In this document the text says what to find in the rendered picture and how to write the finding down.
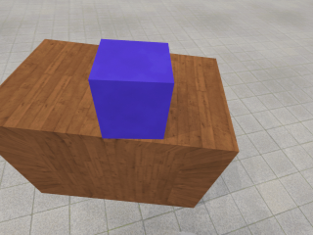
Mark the carton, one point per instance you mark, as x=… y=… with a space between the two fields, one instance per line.
x=131 y=83

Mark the pedestal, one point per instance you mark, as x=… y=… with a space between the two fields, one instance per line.
x=49 y=131

